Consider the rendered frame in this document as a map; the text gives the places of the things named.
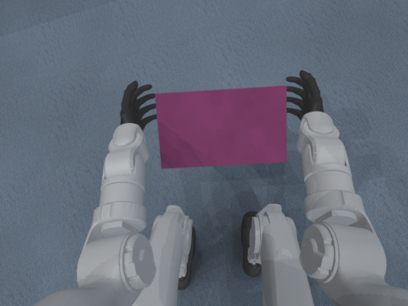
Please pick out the left robot hand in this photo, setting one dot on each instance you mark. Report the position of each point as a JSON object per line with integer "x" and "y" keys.
{"x": 130, "y": 112}

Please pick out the robot right shin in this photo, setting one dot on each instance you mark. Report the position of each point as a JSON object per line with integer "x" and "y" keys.
{"x": 252, "y": 258}

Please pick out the left robot forearm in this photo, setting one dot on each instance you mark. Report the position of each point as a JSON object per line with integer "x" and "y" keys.
{"x": 121, "y": 207}

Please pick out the carton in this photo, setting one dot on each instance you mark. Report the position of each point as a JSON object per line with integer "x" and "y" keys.
{"x": 222, "y": 127}

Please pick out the robot left foot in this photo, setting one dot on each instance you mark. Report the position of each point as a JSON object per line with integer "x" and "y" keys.
{"x": 183, "y": 282}

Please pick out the right robot hand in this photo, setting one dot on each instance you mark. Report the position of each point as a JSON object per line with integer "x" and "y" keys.
{"x": 311, "y": 100}

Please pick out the right robot forearm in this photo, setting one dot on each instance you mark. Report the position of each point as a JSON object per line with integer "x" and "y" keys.
{"x": 327, "y": 175}

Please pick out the right robot upper arm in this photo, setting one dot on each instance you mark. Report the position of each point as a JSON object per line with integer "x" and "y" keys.
{"x": 349, "y": 265}

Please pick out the left robot upper arm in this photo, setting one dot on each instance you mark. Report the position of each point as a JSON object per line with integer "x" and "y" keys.
{"x": 112, "y": 271}

